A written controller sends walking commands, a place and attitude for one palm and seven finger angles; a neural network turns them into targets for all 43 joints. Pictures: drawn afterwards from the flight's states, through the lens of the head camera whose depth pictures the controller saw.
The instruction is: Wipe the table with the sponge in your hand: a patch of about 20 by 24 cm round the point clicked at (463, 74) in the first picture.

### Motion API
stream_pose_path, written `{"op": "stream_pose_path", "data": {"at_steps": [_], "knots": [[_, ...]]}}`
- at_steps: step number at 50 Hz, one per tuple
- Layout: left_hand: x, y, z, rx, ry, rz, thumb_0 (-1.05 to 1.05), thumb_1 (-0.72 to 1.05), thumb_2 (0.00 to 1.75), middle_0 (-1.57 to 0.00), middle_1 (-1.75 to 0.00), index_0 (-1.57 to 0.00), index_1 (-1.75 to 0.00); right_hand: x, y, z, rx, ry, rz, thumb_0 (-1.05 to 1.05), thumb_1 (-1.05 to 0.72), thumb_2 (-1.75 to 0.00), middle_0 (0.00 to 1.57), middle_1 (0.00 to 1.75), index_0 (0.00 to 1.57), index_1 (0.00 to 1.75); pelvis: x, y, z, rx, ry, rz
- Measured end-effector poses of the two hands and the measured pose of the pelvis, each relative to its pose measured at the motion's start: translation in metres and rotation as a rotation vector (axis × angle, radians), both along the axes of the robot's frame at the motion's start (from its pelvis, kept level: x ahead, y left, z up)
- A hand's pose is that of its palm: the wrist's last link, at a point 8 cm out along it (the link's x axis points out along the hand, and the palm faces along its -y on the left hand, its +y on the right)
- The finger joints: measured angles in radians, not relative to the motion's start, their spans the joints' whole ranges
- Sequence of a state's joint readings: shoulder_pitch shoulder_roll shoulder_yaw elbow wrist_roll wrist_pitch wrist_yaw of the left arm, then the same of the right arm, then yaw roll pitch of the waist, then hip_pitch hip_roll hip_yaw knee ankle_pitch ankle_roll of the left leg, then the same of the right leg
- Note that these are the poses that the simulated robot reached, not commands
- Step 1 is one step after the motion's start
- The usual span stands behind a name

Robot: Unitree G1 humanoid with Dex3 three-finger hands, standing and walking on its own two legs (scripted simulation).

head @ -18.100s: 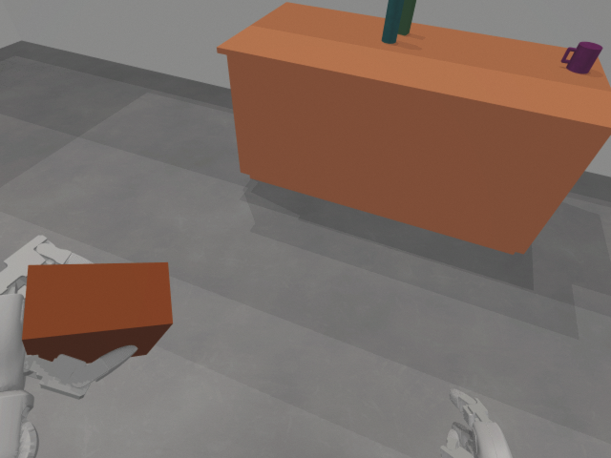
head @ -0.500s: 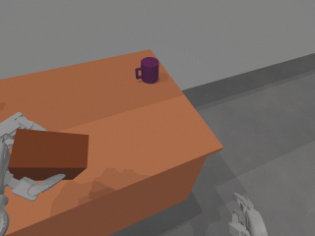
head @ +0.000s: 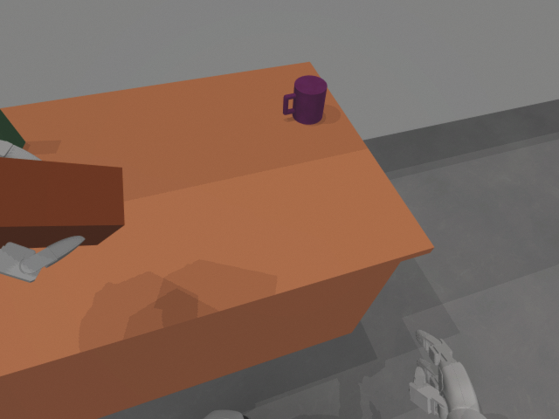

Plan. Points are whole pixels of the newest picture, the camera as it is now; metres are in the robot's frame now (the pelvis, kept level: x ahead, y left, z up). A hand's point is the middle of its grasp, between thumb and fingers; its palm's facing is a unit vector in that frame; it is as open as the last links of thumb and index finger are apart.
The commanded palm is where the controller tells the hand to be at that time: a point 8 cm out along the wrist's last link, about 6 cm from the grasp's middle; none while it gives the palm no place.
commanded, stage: come to a stop and stand still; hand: left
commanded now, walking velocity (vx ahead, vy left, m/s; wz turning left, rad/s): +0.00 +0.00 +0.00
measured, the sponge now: (70, 210) +0.27 +0.28 +0.17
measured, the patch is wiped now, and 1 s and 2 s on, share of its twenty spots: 0.00 0.00 0.00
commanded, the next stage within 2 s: look again from close up in 0.66 s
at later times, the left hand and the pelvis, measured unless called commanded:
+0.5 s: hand out of the picture +0.23 +0.34 +0.17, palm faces +0.38 -0.84 -0.38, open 10.2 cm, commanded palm +0.16 +0.37 +0.17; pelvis +0.00 +0.09 +0.00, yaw -1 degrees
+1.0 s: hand (6, 264) +0.21 +0.32 +0.15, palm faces +0.36 -0.85 -0.40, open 10.2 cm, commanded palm +0.16 +0.35 +0.17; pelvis -0.01 +0.07 +0.00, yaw -1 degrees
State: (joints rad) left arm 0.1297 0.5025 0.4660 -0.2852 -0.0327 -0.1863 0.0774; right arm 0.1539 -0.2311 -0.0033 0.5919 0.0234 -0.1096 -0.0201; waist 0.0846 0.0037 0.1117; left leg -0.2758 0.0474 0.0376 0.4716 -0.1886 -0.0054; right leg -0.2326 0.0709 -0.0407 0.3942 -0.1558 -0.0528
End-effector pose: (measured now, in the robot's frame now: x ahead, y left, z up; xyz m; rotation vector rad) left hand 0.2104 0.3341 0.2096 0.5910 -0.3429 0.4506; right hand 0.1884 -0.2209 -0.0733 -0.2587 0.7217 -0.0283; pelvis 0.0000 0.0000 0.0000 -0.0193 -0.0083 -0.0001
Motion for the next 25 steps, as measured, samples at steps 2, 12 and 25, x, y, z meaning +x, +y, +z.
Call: {"op": "stream_pose_path", "data": {"at_steps": [2, 12, 25], "knots": [[-0.002, 0.003, -0.005, -0.038, -0.003, -0.013, -0.01, -0.51, 1.03, -0.72, -1.34, -0.74, -1.33, -0.008, 0.009, 0.000, 0.027, -0.012, -0.020, 0.01, -0.90, -0.90, 0.20, 0.30, 0.20, 0.30, -0.004, 0.013, 0.000, 0.004, -0.002, -0.021], [-0.027, 0.003, -0.062, -0.097, 0.202, -0.228, -0.01, -0.51, 1.03, -0.73, -1.34, -0.74, -1.33, -0.050, 0.064, 0.004, 0.016, 0.001, -0.081, 0.01, -0.90, -0.90, 0.20, 0.30, 0.20, 0.30, -0.005, 0.060, -0.002, 0.009, -0.020, -0.021], [-0.024, 0.045, -0.027, -0.083, -0.018, -0.154, -0.01, -0.51, 1.03, -0.72, -1.35, -0.74, -1.34, -0.025, 0.116, 0.006, 0.038, -0.041, 0.038, 0.02, -0.90, -0.90, 0.20, 0.30, 0.20, 0.30, -0.004, 0.093, -0.003, 0.002, -0.007, -0.020]]}}
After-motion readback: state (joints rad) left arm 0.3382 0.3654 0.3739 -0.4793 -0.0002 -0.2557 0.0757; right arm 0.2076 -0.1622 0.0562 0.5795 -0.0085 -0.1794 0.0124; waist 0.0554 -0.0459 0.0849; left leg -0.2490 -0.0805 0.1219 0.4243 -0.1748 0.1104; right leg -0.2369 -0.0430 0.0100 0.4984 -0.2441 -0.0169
